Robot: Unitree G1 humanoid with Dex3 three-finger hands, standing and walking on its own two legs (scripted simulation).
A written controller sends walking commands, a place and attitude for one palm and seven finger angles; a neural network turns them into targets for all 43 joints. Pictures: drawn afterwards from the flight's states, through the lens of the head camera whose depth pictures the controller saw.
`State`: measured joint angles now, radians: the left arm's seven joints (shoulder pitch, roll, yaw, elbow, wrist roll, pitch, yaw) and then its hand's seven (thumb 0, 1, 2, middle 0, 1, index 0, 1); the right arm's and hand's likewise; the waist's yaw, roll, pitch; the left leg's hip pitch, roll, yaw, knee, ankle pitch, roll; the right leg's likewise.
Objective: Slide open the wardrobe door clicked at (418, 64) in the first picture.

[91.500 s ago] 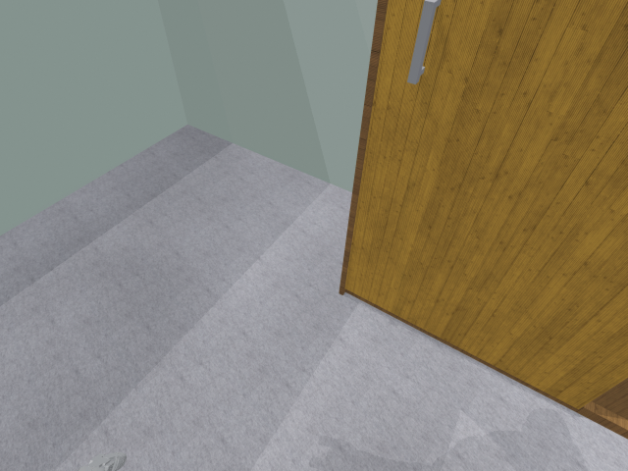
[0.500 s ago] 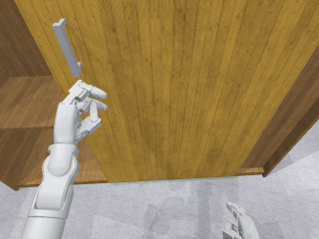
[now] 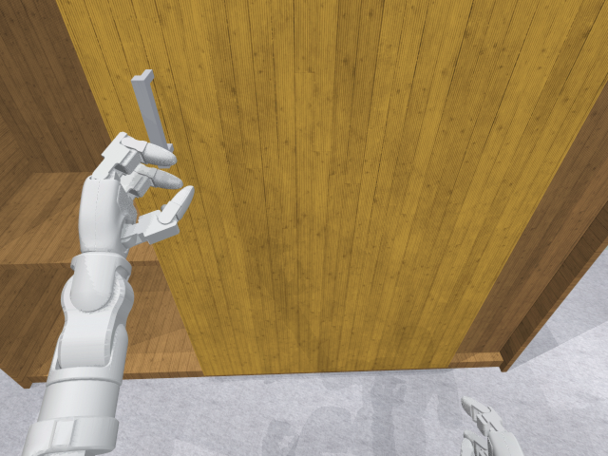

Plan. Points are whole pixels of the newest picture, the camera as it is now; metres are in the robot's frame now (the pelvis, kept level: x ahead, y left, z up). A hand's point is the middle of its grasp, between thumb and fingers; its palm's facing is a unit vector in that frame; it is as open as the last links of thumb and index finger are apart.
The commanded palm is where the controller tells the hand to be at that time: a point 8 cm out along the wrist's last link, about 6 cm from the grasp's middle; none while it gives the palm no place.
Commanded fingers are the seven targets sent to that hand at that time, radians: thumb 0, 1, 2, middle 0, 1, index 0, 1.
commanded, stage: loosen the grip on the handle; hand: left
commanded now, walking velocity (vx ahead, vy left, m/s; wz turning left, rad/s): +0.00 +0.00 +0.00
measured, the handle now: (156, 120) +0.53 +0.29 +0.21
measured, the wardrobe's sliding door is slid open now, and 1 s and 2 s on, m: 0.59 0.59 0.59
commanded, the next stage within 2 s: slip the hand off the handle in 0.36 s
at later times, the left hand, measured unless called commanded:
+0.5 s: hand (207, 249) +0.32 +0.16 +0.15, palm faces +0.20 -0.97 -0.16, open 14.5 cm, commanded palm +0.28 +0.20 +0.14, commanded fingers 0.00 -0.55 0.20 -0.25 -1.15 -0.25 -1.15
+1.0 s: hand (162, 262) +0.31 +0.21 +0.13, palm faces +0.22 -0.95 -0.23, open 14.7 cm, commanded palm +0.28 +0.26 +0.14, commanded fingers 0.00 -0.55 0.20 -0.25 -1.15 -0.25 -1.15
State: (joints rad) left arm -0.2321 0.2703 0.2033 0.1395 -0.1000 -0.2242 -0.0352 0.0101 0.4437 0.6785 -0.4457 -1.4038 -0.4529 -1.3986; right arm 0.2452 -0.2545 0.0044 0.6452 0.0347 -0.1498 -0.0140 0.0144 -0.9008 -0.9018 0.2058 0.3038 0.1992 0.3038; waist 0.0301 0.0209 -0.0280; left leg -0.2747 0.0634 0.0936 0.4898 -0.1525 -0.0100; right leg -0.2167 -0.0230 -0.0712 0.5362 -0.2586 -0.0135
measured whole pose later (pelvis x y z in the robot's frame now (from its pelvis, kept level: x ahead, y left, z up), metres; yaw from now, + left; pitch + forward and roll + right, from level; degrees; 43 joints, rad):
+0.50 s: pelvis +0.02 -0.01 -0.02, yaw -2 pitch +1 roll +0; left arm -0.02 0.21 0.09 0.05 -0.01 -0.42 0.13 -0.02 -0.55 0.20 -0.27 -1.18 -0.28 -1.17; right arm 0.26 -0.22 0.03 0.65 -0.03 -0.17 -0.01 0.02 -0.90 -0.90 0.21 0.30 0.20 0.30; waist 0.03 0.01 -0.04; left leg -0.42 0.04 0.03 0.69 -0.28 -0.02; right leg -0.36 0.00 -0.04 0.71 -0.37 -0.02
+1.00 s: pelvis +0.04 +0.00 -0.02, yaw -1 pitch +3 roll +0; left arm 0.10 0.29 0.24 -0.01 -0.11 -0.40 -0.06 -0.02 -0.56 0.20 -0.25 -1.16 -0.26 -1.15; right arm 0.23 -0.24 0.02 0.62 -0.02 -0.12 -0.05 0.01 -0.90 -0.90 0.21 0.30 0.20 0.30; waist 0.06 0.02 -0.07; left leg -0.47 0.04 0.02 0.75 -0.34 -0.01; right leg -0.39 0.00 -0.05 0.75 -0.41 -0.02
